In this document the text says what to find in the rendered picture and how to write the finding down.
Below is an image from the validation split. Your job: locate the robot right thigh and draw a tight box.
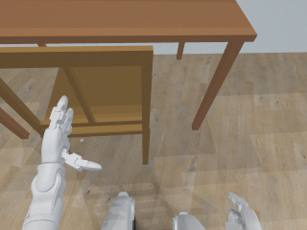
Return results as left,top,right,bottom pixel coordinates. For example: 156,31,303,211
172,214,205,230

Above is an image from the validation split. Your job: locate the table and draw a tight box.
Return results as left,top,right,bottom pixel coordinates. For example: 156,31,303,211
0,0,258,139

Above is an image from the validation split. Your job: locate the robot left thigh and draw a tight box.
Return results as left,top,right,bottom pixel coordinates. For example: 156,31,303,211
101,195,135,230

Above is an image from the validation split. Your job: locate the robot left forearm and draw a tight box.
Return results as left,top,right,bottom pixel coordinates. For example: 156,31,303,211
21,162,66,230

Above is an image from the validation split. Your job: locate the robot right hand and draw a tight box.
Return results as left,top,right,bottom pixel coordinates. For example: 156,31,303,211
225,192,263,230

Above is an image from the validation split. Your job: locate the chair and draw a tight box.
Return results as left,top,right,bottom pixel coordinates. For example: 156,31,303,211
0,45,154,165

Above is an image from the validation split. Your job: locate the robot left hand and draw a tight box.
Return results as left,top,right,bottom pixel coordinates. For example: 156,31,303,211
41,95,103,172

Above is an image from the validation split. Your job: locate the robot thigh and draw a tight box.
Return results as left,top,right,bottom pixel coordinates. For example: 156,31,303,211
172,214,205,230
101,195,135,230

